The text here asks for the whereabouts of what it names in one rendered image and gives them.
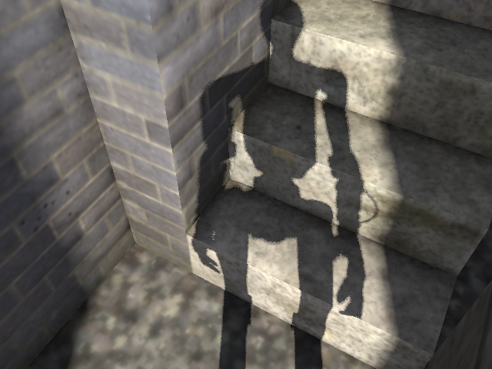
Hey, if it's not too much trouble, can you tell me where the stairs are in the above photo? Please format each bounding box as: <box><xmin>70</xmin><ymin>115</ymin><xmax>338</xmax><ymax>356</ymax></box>
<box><xmin>186</xmin><ymin>0</ymin><xmax>492</xmax><ymax>369</ymax></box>

